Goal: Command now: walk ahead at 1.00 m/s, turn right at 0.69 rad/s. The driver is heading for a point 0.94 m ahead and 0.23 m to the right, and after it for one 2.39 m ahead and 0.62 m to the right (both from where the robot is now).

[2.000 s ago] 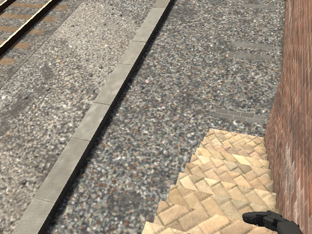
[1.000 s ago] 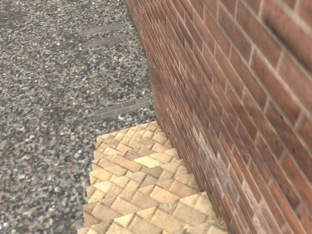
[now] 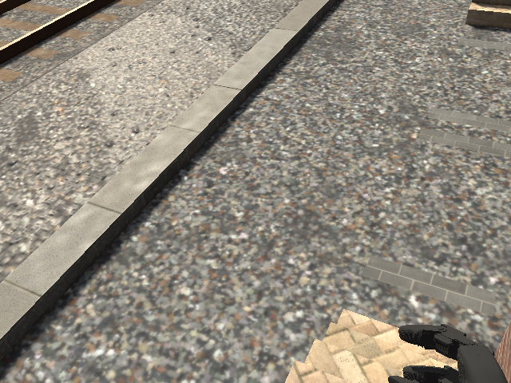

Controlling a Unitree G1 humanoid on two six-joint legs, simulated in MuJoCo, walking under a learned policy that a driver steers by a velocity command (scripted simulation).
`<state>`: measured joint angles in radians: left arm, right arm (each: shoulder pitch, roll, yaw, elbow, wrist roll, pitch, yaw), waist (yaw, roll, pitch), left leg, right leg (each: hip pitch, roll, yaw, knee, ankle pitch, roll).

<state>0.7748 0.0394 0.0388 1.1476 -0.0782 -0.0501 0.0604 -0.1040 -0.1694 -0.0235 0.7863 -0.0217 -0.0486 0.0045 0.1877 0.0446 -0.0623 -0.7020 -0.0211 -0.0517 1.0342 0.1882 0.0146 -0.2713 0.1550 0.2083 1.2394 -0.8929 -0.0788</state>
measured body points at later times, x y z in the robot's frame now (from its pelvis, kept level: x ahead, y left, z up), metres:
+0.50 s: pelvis +0.34 -0.08 -0.26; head +0.33 -0.07 +0.19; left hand +0.56 +0.13 -0.37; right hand +0.15 -0.28 -0.40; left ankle +0.23 +0.12 -0.73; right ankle +0.35 -0.12 -0.97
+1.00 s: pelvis +0.68 -0.20 -0.52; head +0.69 -0.26 -0.08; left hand +0.96 -0.06 -0.60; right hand +0.48 -0.39 -0.68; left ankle +0.64 -0.11 -1.21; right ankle +0.66 -0.32 -1.10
